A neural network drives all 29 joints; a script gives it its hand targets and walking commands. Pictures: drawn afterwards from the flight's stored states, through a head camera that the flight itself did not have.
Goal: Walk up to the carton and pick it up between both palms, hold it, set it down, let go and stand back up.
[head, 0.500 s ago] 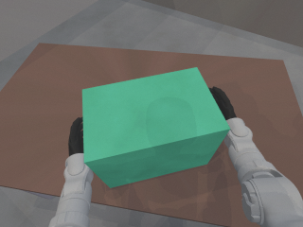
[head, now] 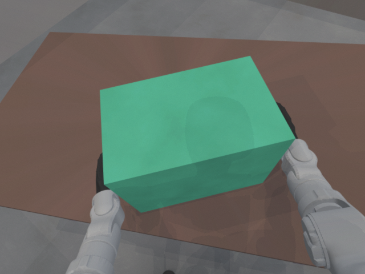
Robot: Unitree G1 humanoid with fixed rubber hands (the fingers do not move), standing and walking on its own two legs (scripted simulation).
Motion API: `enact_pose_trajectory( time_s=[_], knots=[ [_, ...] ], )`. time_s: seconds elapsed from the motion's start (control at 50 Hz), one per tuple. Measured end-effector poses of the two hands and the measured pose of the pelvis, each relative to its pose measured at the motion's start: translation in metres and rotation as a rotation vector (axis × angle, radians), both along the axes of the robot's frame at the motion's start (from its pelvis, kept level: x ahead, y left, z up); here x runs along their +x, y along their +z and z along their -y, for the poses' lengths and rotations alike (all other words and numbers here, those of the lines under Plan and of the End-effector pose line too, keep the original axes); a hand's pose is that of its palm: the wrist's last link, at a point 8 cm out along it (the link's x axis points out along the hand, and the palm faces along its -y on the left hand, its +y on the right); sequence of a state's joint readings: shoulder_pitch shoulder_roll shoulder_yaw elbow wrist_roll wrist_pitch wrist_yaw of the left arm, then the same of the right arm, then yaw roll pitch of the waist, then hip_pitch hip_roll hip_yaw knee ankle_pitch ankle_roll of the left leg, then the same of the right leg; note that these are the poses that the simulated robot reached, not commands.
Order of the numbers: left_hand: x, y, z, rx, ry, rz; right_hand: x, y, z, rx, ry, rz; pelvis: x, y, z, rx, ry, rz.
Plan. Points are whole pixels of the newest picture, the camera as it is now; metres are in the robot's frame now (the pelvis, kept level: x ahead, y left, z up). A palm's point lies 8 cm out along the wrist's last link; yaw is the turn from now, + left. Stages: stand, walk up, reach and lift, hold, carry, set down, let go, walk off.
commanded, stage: set down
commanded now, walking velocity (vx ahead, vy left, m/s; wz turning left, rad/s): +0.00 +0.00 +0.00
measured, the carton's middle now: (190, 141) +0.41 +0.07 -0.01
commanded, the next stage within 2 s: none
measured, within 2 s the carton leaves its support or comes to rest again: neither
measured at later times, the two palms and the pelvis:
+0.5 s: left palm (99, 191) +0.27 +0.25 -0.03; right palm (305, 136) +0.45 -0.18 +0.00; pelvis -0.03 +0.00 -0.01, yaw +0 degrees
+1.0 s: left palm (90, 185) +0.27 +0.26 +0.01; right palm (316, 154) +0.42 -0.20 -0.01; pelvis -0.04 +0.00 -0.01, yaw +0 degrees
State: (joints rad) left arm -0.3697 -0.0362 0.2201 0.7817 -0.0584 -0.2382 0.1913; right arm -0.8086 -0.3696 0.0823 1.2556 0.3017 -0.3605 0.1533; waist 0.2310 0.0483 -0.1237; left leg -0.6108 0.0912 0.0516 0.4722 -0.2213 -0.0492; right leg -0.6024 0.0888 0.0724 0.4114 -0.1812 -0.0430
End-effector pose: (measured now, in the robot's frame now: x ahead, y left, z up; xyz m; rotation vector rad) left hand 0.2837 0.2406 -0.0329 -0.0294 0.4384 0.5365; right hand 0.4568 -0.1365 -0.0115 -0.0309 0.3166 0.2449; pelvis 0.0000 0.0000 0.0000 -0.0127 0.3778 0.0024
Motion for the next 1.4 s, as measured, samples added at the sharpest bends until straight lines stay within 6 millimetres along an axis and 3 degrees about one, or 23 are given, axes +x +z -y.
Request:
enact_pose_trajectory(
  time_s=[0.16, 0.38, 0.78, 0.9, 1.1, 1.4],
  knots=[
    [-0.01, -0.007, -0.006, -0.013, 0.043, 0.012, 0.004, -0.006, 0.014, -0.004, -0.03, 0.014, -0.012, -0.007, 0.0, -0.001, -0.004, -0.041],
    [-0.017, -0.004, -0.007, -0.017, 0.045, 0.031, 0.0, 0.004, 0.034, 0.003, -0.061, 0.051, -0.027, -0.011, 0.001, 0.003, -0.007, -0.046],
    [-0.017, 0.023, -0.016, -0.021, 0.044, 0.092, -0.013, 0.019, 0.052, -0.029, -0.041, 0.031, -0.04, -0.012, 0.001, 0.004, -0.007, -0.024],
    [-0.017, 0.025, -0.015, -0.02, 0.033, 0.076, -0.026, 0.007, 0.06, -0.043, -0.038, 0.001, -0.042, -0.012, 0.002, 0.004, -0.007, -0.021],
    [-0.016, 0.046, -0.014, 0.006, 0.014, 0.123, -0.049, -0.003, 0.071, -0.052, -0.015, 0.01, -0.047, -0.012, 0.002, 0.005, -0.007, -0.013],
    [-0.05, 0.042, -0.014, -0.006, 0.022, 0.106, -0.093, 0.0, 0.09, -0.09, 0.01, 0.001, -0.064, -0.013, 0.002, 0.006, -0.007, 0.01]
  ],
)
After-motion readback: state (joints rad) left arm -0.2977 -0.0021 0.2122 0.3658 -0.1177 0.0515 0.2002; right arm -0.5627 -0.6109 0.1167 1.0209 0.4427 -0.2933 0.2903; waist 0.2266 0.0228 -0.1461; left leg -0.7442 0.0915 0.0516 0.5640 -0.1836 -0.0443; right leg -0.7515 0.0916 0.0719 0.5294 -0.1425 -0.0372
